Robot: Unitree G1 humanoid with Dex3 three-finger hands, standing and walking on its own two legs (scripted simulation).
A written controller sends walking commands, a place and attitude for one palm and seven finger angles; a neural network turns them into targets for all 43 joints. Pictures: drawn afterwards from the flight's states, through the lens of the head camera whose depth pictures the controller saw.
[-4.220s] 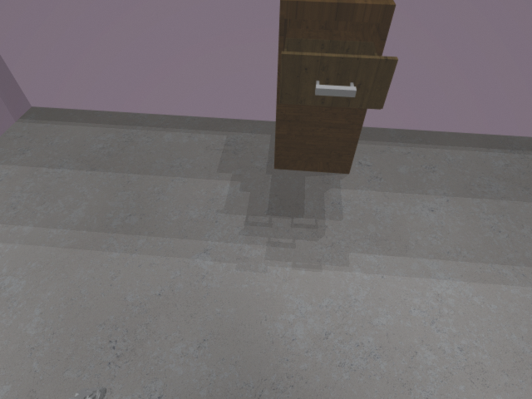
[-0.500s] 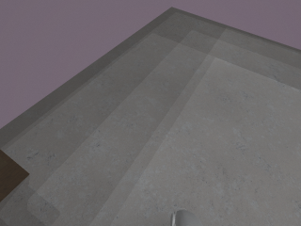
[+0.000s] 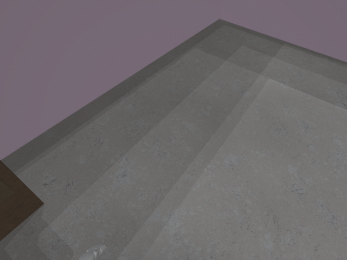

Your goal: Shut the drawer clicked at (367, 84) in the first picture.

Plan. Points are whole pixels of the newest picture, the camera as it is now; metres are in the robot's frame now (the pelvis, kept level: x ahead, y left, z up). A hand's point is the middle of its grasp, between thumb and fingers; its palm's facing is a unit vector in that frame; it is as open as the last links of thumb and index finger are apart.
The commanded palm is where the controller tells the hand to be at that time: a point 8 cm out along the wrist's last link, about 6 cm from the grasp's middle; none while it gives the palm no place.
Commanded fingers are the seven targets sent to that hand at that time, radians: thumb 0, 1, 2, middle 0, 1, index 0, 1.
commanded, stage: turn to face it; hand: left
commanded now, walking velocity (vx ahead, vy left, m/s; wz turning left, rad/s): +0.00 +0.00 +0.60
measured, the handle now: out of the picture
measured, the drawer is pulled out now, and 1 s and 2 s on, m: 0.30 0.30 0.30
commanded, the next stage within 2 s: take the last steps up to it in 1.44 s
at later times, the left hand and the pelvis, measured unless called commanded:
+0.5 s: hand out of the picture +0.02 +0.22 -0.14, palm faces +0.30 -0.92 -0.27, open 7.4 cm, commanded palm none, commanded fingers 0.00 0.90 0.90 -0.20 -0.30 -0.20 -0.30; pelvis -0.01 -0.01 +0.02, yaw +16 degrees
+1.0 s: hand out of the picture -0.14 +0.18 -0.17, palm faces +0.60 -0.76 -0.25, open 7.4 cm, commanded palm none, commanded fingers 0.00 0.90 0.90 -0.20 -0.30 -0.20 -0.30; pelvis -0.04 -0.02 +0.00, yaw +35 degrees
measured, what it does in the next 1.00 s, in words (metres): steps on the spot, turning left: left foot, then right foot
